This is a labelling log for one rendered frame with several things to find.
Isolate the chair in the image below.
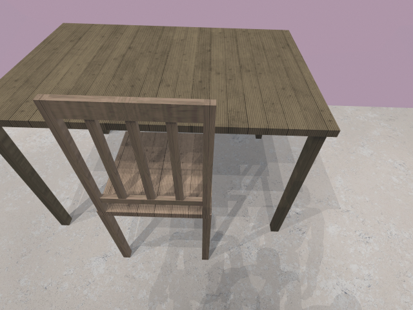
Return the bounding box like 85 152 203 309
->
33 94 216 260

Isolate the table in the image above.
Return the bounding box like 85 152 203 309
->
0 23 340 232

